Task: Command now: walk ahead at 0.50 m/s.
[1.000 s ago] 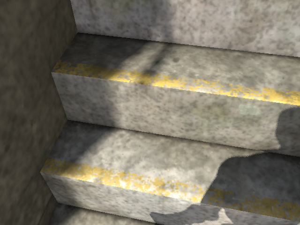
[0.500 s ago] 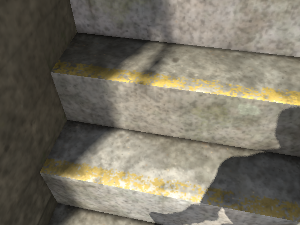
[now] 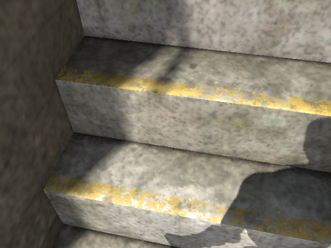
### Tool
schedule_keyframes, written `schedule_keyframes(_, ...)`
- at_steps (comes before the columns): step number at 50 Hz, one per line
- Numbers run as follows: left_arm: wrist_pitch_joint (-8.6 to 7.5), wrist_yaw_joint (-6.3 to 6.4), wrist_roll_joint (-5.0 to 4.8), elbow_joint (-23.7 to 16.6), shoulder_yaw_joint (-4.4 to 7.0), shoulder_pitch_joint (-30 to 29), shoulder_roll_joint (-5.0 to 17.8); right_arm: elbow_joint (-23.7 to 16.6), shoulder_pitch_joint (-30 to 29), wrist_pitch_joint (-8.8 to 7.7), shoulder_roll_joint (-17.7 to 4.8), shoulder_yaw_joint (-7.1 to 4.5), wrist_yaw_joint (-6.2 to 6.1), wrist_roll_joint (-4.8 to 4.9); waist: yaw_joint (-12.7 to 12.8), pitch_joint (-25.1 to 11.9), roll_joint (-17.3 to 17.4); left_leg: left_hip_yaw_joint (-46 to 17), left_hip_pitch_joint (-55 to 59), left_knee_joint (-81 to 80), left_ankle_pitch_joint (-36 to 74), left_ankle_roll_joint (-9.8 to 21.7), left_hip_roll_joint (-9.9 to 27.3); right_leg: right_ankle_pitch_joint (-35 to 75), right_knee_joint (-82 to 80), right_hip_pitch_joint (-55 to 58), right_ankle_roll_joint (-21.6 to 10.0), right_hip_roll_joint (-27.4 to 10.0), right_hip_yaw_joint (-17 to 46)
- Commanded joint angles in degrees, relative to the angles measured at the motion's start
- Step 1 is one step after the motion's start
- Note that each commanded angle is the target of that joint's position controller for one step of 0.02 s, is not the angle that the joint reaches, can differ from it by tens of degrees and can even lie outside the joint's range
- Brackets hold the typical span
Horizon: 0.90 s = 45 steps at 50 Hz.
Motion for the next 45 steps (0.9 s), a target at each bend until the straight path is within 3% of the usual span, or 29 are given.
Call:
schedule_keyframes(1, -0.66, 0.15, -0.01, -2.82, 1.07, -0.71, 5.34, -3.08, -0.43, -0.72, -4.44, -0.95, -0.12, 0.02, 0.00, -2.22, -0.25, -5.17, 2.15, -0.10, 10.95, 0.20, 7.75, 10.33, -0.86, -1.13, -1.77, -7.64, 4.73)
schedule_keyframes(45, -0.65, 0.15, -0.01, -2.81, 1.18, -0.73, 5.22, -2.98, -0.41, -0.70, -4.35, -1.09, -0.14, 0.04, -0.03, -2.20, -0.25, -5.13, 2.14, -0.04, 10.88, 0.15, 7.71, 10.27, -0.83, -1.17, -1.69, -7.58, 4.73)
